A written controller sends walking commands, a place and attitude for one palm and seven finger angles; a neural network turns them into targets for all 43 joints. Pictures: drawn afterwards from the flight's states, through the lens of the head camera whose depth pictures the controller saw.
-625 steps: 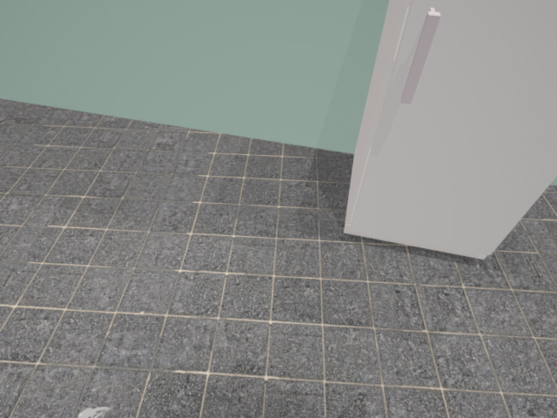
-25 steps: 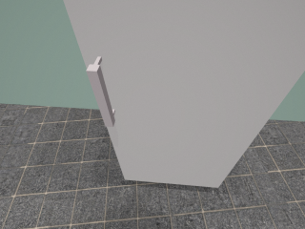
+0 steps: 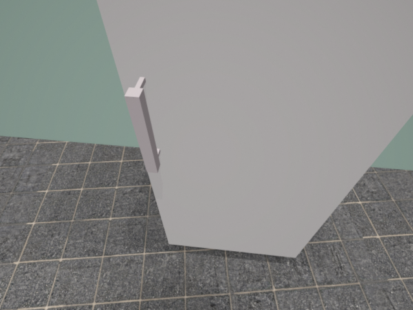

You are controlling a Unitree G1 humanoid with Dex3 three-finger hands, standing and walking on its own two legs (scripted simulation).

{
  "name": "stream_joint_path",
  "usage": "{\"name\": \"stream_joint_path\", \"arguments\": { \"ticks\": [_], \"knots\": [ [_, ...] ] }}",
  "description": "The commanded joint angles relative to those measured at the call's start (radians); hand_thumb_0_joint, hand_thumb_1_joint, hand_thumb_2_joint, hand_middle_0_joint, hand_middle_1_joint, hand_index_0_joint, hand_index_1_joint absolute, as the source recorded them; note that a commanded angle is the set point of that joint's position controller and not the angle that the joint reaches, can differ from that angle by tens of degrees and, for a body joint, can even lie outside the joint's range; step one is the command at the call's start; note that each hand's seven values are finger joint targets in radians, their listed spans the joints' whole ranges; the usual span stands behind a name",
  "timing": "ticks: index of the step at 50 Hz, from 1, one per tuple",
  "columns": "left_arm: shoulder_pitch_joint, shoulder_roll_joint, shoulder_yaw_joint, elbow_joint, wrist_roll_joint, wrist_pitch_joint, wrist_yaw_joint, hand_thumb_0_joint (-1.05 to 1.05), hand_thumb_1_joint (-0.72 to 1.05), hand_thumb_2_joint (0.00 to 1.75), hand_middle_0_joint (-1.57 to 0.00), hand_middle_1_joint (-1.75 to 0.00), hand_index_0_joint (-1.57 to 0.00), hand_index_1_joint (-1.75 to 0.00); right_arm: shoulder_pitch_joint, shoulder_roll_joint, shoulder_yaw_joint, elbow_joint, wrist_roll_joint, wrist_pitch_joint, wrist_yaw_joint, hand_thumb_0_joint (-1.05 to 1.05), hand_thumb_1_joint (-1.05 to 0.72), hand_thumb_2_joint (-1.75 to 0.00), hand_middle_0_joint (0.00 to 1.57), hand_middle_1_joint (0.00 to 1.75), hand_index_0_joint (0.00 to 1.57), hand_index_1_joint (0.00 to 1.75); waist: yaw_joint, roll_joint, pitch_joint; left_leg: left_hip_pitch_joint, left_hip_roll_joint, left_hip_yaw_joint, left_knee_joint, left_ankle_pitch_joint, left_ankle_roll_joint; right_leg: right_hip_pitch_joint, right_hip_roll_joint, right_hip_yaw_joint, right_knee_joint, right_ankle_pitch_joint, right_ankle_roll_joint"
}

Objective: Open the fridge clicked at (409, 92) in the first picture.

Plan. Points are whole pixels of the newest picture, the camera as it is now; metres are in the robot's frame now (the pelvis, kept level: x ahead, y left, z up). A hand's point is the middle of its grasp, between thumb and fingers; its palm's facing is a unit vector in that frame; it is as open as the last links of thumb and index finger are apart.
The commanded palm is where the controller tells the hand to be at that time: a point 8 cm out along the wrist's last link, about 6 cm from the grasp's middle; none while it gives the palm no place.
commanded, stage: look again from close up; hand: left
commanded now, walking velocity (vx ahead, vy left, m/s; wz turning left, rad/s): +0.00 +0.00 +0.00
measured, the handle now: (148, 129) +0.46 +0.16 +0.09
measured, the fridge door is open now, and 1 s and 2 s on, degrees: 0 0 0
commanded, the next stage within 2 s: raise the hand to about handle height in 0.36 s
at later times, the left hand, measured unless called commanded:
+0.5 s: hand out of the picture +0.04 +0.19 -0.16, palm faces +0.08 -0.97 -0.22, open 7.4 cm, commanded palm +0.09 +0.24 -0.07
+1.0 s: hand (90, 307) +0.13 +0.21 -0.02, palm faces +0.06 -1.00 -0.05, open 9.3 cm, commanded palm +0.12 +0.27 -0.01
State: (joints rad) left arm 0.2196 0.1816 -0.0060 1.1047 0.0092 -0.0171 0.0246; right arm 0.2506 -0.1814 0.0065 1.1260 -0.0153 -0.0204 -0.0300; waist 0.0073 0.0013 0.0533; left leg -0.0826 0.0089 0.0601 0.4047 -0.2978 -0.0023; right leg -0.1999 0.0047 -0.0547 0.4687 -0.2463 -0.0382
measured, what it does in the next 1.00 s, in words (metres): lowers itself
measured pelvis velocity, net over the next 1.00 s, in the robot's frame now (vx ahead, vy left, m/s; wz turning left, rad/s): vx -0.05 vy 0.00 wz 0.06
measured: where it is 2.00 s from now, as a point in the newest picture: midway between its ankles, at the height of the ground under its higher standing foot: outside the picture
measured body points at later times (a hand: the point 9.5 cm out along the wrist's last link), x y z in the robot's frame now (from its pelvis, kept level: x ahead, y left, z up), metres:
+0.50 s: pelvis +0.00 +0.00 +0.00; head +0.02 +0.00 +0.45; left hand +0.04 +0.24 -0.15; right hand +0.01 -0.23 -0.16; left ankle -0.05 +0.12 -0.74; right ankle +0.01 -0.09 -0.74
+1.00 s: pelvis -0.05 +0.00 -0.07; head -0.01 +0.02 +0.38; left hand +0.12 +0.27 -0.01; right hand +0.19 -0.22 -0.10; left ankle -0.05 +0.12 -0.74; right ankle +0.00 -0.09 -0.74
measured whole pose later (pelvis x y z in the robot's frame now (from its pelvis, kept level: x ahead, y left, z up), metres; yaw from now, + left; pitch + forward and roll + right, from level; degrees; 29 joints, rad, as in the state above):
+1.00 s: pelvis -0.05 +0.00 -0.07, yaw +3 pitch +8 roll -1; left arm 0.42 0.24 0.19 0.01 -0.28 -0.43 -0.35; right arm 0.19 -0.27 -0.01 0.48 0.03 -0.27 -0.05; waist 0.05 -0.01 -0.08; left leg -0.69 0.02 -0.02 1.07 -0.53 0.00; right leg -0.73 -0.02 -0.13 1.02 -0.43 -0.05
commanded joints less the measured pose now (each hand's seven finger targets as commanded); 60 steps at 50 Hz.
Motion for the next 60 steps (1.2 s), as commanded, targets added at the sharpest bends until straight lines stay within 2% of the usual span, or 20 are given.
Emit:
{"name": "stream_joint_path", "arguments": {
  "ticks": [1,22,23,24,25,26,27,28,29,30,32,34,35,37,40,42,45,49,55,60],
  "knots": [
    [0.026,0.137,0.028,-0.037,0.002,-0.017,0.007,0.00,0.90,0.90,-0.20,-0.30,-0.20,-0.30,0.058,-0.110,-0.014,-0.022,-0.001,-0.015,-0.007,0.00,-0.90,-0.90,0.20,0.30,0.20,0.30,-0.006,0.003,-0.008,-0.086,0.106,-0.080,-0.074,0.180,0.030,0.054,-0.129,0.128,-0.067,0.249,-0.025],
    [0.019,0.149,0.029,-0.037,0.001,-0.018,0.005,0.00,0.90,0.90,-0.20,-0.30,-0.20,-0.30,0.046,-0.113,-0.016,-0.014,-0.001,-0.016,-0.005,0.00,-0.90,-0.90,0.20,0.30,0.20,0.30,-0.001,0.012,-0.016,-0.084,0.104,-0.083,-0.079,0.180,0.029,0.063,-0.134,0.129,-0.080,0.245,-0.023],
    [0.164,0.116,0.024,0.016,0.002,-0.028,0.049,0.00,0.90,0.90,-0.20,-0.30,-0.20,-0.30,-0.042,-0.113,-0.026,-0.079,0.014,-0.021,0.004,0.00,-0.90,-0.90,0.20,0.30,0.20,0.30,0.039,-0.016,-0.044,-0.121,0.120,-0.017,0.131,0.202,0.002,0.070,-0.191,0.162,-0.042,0.654,0.019],
    [-0.642,0.403,0.233,-1.502,-0.193,-0.254,0.030,0.00,0.88,0.89,-0.20,-0.32,-0.20,-0.32,-0.029,-0.261,-0.047,-0.432,0.063,-0.174,-0.037,0.00,-0.90,-0.90,0.20,0.30,0.20,0.30,-0.069,0.164,-0.522,0.052,-0.021,-0.069,-0.001,0.387,0.019,0.207,-0.085,0.111,0.017,0.544,-0.010],
    [-0.387,0.468,0.295,-1.426,-0.139,-0.245,0.071,0.00,0.85,0.88,-0.20,-0.33,-0.20,-0.33,-0.065,-0.176,-0.016,-0.404,0.052,-0.253,-0.065,0.00,-0.90,-0.90,0.20,0.30,0.20,0.30,-0.003,0.291,-0.419,0.109,-0.007,-0.012,0.016,0.406,0.008,0.153,-0.044,0.115,0.054,0.370,-0.022],
    [0.097,0.108,0.088,-1.217,-0.155,-0.129,0.048,0.00,0.83,0.87,-0.21,-0.34,-0.21,-0.34,-0.089,-0.142,-0.015,-0.449,0.041,-0.291,-0.061,0.00,-0.90,-0.90,0.20,0.30,0.20,0.30,0.015,0.260,-0.320,0.013,0.015,-0.065,-0.013,0.512,-0.008,0.076,-0.032,0.029,0.048,0.196,-0.018],
    [0.107,0.037,0.097,-1.061,-0.179,-0.099,0.037,0.00,0.81,0.86,-0.21,-0.36,-0.21,-0.36,-0.061,-0.161,-0.030,-0.412,0.050,-0.301,-0.056,0.00,-0.90,-0.90,0.20,0.30,0.20,0.30,-0.034,0.065,-0.169,-0.066,0.021,-0.072,0.040,0.430,-0.005,-0.036,-0.031,-0.015,0.029,0.169,0.003],
    [0.018,0.057,0.118,-1.070,-0.196,-0.152,0.005,0.00,0.78,0.85,-0.21,-0.37,-0.21,-0.37,-0.072,-0.197,-0.054,-0.465,0.044,-0.311,-0.047,0.00,-0.90,-0.90,0.20,0.30,0.20,0.30,-0.057,-0.082,-0.036,-0.181,0.012,-0.089,0.082,0.284,0.007,-0.135,-0.025,-0.030,0.026,0.141,0.020],
    [0.120,0.074,0.171,-0.980,-0.211,-0.217,-0.041,0.00,0.76,0.84,-0.21,-0.39,-0.21,-0.39,-0.061,-0.203,-0.076,-0.475,0.035,-0.318,-0.041,0.00,-0.90,-0.90,0.20,0.30,0.20,0.30,-0.037,-0.167,-0.041,-0.256,-0.001,-0.071,0.129,0.171,0.011,-0.198,-0.022,-0.031,0.042,0.051,0.029],
    [0.269,0.060,0.203,-0.888,-0.226,-0.286,-0.100,0.00,0.74,0.83,-0.21,-0.40,-0.21,-0.40,-0.073,-0.200,-0.081,-0.513,0.031,-0.325,-0.027,0.00,-0.90,-0.90,0.20,0.30,0.20,0.30,0.009,-0.190,-0.038,-0.333,-0.016,-0.064,0.172,0.130,0.006,-0.204,-0.025,-0.031,0.085,0.023,0.020],
    [0.368,0.009,0.182,-0.850,-0.267,-0.447,-0.238,0.00,0.69,0.81,-0.22,-0.43,-0.22,-0.43,-0.104,-0.194,-0.088,-0.576,0.027,-0.331,0.002,0.00,-0.90,-0.90,0.20,0.30,0.20,0.30,0.037,-0.219,-0.081,-0.488,-0.034,-0.040,0.282,0.041,-0.008,-0.275,-0.028,-0.003,0.198,-0.052,0.016],
    [0.371,0.055,0.201,-0.881,-0.286,-0.592,-0.376,0.00,0.64,0.79,-0.22,-0.47,-0.22,-0.47,-0.132,-0.206,-0.099,-0.649,0.029,-0.338,0.031,0.00,-0.90,-0.90,0.20,0.30,0.20,0.30,0.036,-0.147,-0.149,-0.572,-0.049,-0.023,0.388,-0.004,-0.013,-0.306,-0.041,0.042,0.274,-0.069,0.006],
    [0.363,0.123,0.243,-0.870,-0.285,-0.628,-0.448,0.00,0.62,0.78,-0.22,-0.48,-0.22,-0.48,-0.123,-0.223,-0.105,-0.680,0.031,-0.334,0.044,0.00,-0.90,-0.90,0.20,0.30,0.20,0.30,0.035,-0.077,-0.168,-0.583,-0.053,-0.023,0.435,0.003,-0.012,-0.303,-0.054,0.087,0.301,-0.052,-0.007],
    [0.322,0.180,0.304,-0.950,-0.323,-0.592,-0.503,0.00,0.57,0.76,-0.22,-0.51,-0.22,-0.51,-0.142,-0.221,-0.101,-0.751,0.054,-0.315,0.036,0.00,-0.90,-0.90,0.20,0.30,0.20,0.30,0.058,-0.115,-0.266,-0.662,-0.060,-0.005,0.471,-0.034,0.007,-0.302,-0.061,0.124,0.316,-0.127,0.008],
    [0.136,0.211,0.341,-1.139,-0.394,-0.507,-0.481,0.00,0.50,0.73,-0.23,-0.55,-0.23,-0.55,-0.130,-0.216,-0.089,-0.813,0.066,-0.292,0.004,0.00,-0.90,-0.90,0.20,0.30,0.20,0.30,0.036,-0.069,-0.288,-0.688,-0.057,-0.018,0.496,-0.094,0.017,-0.332,-0.052,0.162,0.291,-0.287,0.021],
    [0.074,0.201,0.316,-1.290,-0.373,-0.502,-0.428,0.00,0.46,0.71,-0.23,-0.58,-0.23,-0.58,-0.079,-0.197,-0.083,-0.814,0.060,-0.290,-0.005,0.00,-0.90,-0.90,0.20,0.30,0.20,0.30,0.013,0.065,-0.319,-0.614,-0.038,-0.035,0.491,-0.065,0.024,-0.355,-0.036,0.133,0.310,-0.244,0.015],
    [-0.056,0.208,0.241,-1.453,-0.320,-0.518,-0.371,0.00,0.39,0.68,-0.24,-0.63,-0.24,-0.63,-0.044,-0.201,-0.061,-0.787,0.042,-0.288,-0.023,0.00,-0.90,-0.90,0.20,0.30,0.20,0.30,-0.049,0.075,-0.313,-0.568,-0.014,-0.073,0.505,-0.014,0.035,-0.393,-0.010,0.084,0.359,-0.112,0.009],
    [-0.022,0.223,0.233,-1.349,-0.291,-0.470,-0.393,0.00,0.29,0.64,-0.24,-0.69,-0.24,-0.69,-0.048,-0.205,-0.046,-0.743,0.057,-0.299,-0.041,0.00,-0.90,-0.90,0.20,0.30,0.20,0.30,-0.057,0.100,-0.265,-0.574,-0.010,-0.095,0.469,-0.061,0.030,-0.402,-0.007,0.050,0.329,-0.154,0.012],
    [0.061,0.286,0.360,-1.212,-0.353,-0.303,-0.434,0.00,0.15,0.58,-0.25,-0.78,-0.25,-0.78,-0.088,-0.197,-0.029,-0.741,0.067,-0.310,-0.052,0.00,-0.90,-0.90,0.20,0.30,0.20,0.30,0.014,0.034,-0.317,-0.560,-0.017,-0.100,0.391,-0.011,0.022,-0.250,-0.013,0.038,0.275,-0.129,0.015],
    [0.047,0.292,0.398,-1.240,-0.381,-0.298,-0.419,0.00,0.04,0.53,-0.26,-0.86,-0.26,-0.86,-0.084,-0.194,-0.025,-0.732,0.057,-0.332,-0.045,0.00,-0.90,-0.90,0.20,0.30,0.20,0.30,0.023,-0.029,-0.299,-0.539,-0.012,-0.101,0.354,0.047,0.018,-0.211,-0.011,0.019,0.265,-0.062,0.017]
  ]
}}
